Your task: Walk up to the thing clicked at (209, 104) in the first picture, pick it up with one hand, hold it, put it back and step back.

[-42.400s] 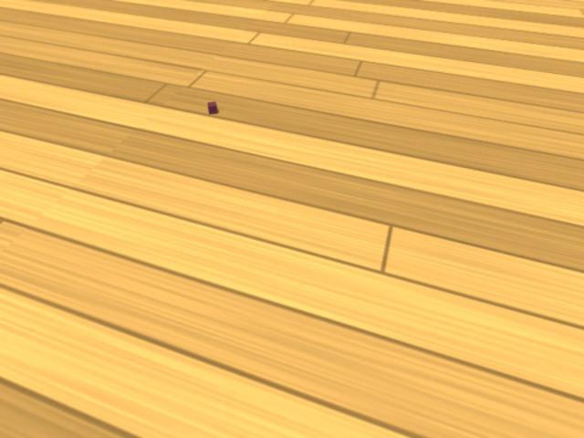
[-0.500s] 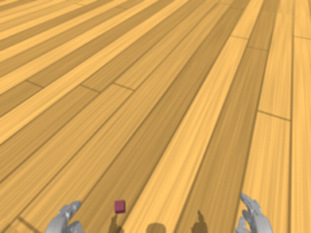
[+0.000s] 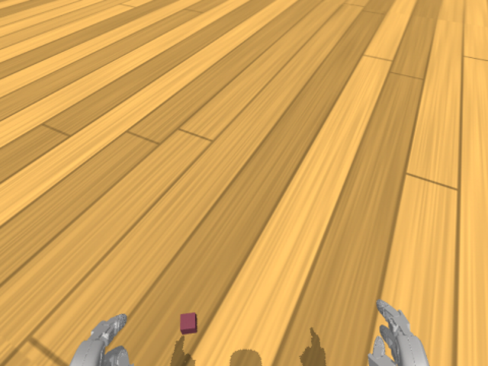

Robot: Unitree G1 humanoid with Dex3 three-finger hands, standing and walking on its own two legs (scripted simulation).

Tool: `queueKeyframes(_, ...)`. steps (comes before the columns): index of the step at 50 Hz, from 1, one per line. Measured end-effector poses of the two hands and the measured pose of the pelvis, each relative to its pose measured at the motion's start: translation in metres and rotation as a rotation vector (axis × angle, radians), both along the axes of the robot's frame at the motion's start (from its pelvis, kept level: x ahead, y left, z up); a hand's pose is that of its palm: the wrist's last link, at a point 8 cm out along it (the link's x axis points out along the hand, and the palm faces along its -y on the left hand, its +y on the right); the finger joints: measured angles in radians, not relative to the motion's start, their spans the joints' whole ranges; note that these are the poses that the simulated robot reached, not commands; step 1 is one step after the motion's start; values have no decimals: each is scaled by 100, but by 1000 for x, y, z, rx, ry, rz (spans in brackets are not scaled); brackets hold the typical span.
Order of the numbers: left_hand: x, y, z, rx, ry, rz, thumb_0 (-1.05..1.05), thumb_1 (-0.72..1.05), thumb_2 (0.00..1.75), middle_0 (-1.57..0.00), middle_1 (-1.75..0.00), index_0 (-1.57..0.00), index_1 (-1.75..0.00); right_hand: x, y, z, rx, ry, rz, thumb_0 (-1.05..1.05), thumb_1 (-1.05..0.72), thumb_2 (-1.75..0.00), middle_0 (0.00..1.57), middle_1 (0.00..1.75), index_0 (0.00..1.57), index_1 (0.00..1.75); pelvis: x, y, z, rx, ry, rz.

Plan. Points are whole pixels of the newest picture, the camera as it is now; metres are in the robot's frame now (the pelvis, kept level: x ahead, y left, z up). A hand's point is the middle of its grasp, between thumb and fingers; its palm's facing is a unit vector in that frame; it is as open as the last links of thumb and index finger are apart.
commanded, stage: home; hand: left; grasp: from above
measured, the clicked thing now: (188, 323) +0.43 +0.20 -0.69
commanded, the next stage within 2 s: stand in 0.66 s
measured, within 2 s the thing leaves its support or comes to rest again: neither
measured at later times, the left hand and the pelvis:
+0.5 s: hand out of the picture +0.17 +0.18 -0.04, palm faces +0.05 -0.98 -0.21, open 7.4 cm; pelvis +0.01 +0.00 +0.00, yaw +0 degrees
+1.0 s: hand out of the picture +0.13 +0.23 -0.10, palm faces +0.02 -0.94 -0.34, open 7.4 cm; pelvis +0.00 +0.00 +0.03, yaw +0 degrees
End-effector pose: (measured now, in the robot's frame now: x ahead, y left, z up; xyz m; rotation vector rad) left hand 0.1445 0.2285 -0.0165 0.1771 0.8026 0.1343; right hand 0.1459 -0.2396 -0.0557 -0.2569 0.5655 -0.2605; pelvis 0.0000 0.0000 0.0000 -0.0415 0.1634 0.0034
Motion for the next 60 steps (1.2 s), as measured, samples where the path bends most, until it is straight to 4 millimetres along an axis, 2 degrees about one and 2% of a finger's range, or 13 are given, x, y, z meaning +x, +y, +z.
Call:
queueKeyframes(38, 6, 2, 0, 0, -2, -3, 1, 90, 90, -20, -30, -20, -30, 7, 1, 1, -1, 3, -2, 2, -90, -90, 20, 30, 21, 30, 6, 2, -1, -3, 9, 0)
queueKeyframes(42, 10, 14, -20, 92, -23, -47, 0, 90, 90, -21, -30, -20, -30, 1, -4, -16, -49, 224, 130, 1, -90, -90, 20, 30, 21, 30, -2, 2, 8, 22, -79, -7)
queueKeyframes(46, -4, 33, -38, 124, 63, -27, 0, 90, 90, -21, -30, -20, -30, -15, -18, -20, -23, 374, 126, 2, -90, -90, 20, 30, 21, 30, -4, 2, 17, 43, -124, -8)
queueKeyframes(51, -37, 51, -52, 130, 204, 26, 0, 90, 90, -20, -30, -20, -30, -39, -30, -17, -7, 470, 61, 2, -90, -90, 20, 30, 21, 30, -2, 4, 29, 42, -157, -11)
queueKeyframes(60, -96, 54, -57, 104, 404, 96, 0, 90, 90, -20, -30, -20, -30, -73, -31, -15, 29, 604, -7, 1, -91, -90, 20, 30, 21, 30, 2, 6, 49, 37, -207, -5)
